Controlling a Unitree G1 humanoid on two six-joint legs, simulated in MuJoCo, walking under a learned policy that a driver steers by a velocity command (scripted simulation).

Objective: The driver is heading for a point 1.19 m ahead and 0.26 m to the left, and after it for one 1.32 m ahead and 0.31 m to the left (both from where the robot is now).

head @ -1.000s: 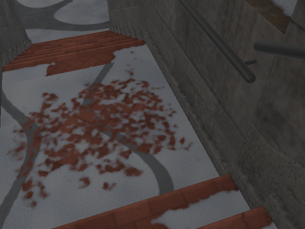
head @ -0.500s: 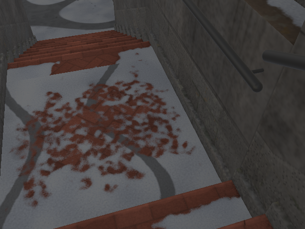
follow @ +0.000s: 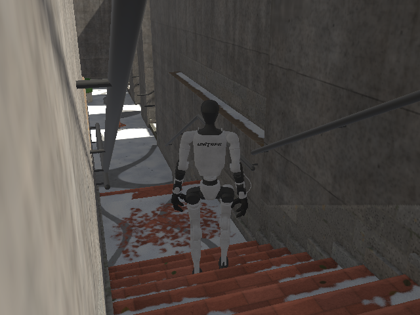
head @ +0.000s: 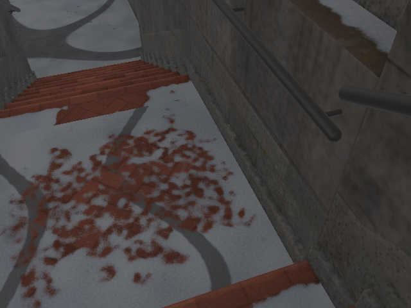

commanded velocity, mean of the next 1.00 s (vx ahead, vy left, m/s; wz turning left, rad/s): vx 0.87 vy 0.00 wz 0.38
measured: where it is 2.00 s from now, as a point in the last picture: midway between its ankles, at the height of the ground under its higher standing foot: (146, 197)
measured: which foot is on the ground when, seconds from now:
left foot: down 0.00-0.22, up 0.24-0.58, down 0.60-0.92, up 0.94-1.00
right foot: up 0.00-0.18, down 0.20-0.60, up 0.62-0.92, down 0.94-1.00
